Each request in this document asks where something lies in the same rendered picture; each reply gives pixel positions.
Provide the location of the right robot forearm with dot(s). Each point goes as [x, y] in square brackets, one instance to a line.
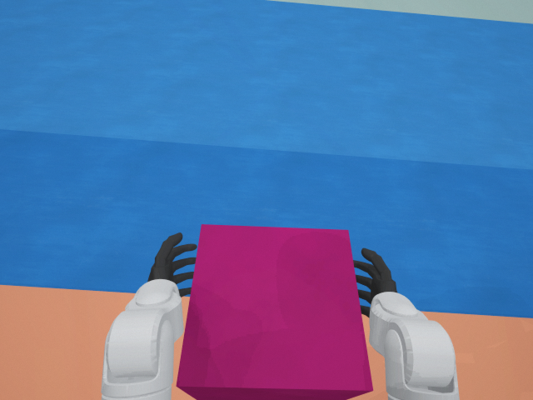
[420, 359]

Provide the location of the robot left hand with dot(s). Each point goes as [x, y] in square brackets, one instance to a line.
[164, 267]

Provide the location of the left robot forearm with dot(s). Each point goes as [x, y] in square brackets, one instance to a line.
[139, 347]

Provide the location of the carton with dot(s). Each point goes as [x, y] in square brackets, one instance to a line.
[274, 314]

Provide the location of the robot right hand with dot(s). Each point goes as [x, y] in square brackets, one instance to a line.
[381, 278]

